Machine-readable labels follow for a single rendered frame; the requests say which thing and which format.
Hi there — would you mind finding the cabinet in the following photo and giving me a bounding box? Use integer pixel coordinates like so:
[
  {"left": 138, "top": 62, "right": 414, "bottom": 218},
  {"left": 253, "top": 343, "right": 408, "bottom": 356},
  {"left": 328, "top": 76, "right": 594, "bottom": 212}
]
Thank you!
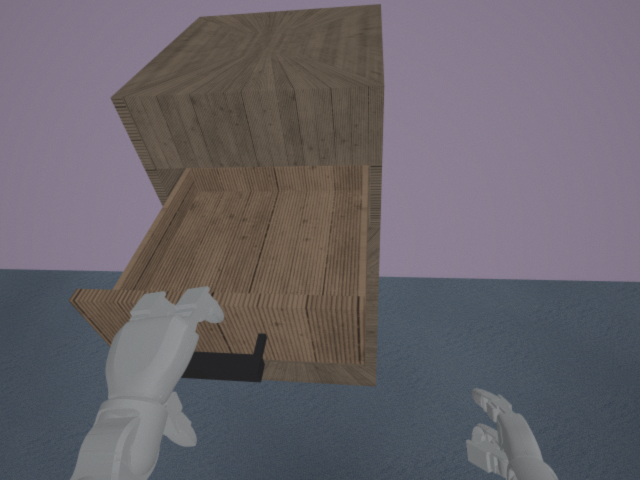
[{"left": 111, "top": 4, "right": 384, "bottom": 387}]

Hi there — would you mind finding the handle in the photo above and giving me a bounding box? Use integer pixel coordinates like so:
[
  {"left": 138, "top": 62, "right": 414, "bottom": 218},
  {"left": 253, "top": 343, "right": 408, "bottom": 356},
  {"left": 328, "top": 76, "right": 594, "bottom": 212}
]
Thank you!
[{"left": 181, "top": 333, "right": 267, "bottom": 382}]

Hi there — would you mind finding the right robot hand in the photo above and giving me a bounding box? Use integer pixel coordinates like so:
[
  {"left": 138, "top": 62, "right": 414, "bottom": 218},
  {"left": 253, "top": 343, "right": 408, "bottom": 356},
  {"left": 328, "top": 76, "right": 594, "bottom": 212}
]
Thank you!
[{"left": 466, "top": 388, "right": 543, "bottom": 480}]

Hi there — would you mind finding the robot left forearm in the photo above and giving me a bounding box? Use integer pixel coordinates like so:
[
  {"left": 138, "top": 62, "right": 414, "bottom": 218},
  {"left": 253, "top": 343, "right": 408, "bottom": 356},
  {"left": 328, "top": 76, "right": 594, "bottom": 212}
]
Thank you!
[{"left": 70, "top": 396, "right": 168, "bottom": 480}]

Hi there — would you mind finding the left robot hand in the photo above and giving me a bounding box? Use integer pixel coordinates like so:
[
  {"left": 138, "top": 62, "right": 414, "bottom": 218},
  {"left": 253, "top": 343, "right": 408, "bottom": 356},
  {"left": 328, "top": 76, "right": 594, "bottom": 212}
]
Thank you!
[{"left": 105, "top": 286, "right": 224, "bottom": 447}]

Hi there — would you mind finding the drawer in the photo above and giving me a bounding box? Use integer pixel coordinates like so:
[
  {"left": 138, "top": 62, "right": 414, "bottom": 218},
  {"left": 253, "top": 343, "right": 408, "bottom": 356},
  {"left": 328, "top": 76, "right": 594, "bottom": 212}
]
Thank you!
[{"left": 68, "top": 165, "right": 368, "bottom": 365}]

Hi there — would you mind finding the robot right forearm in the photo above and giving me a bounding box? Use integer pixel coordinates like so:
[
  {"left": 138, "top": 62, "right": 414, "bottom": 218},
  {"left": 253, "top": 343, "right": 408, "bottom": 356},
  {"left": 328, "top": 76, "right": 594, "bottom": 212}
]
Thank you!
[{"left": 507, "top": 457, "right": 558, "bottom": 480}]

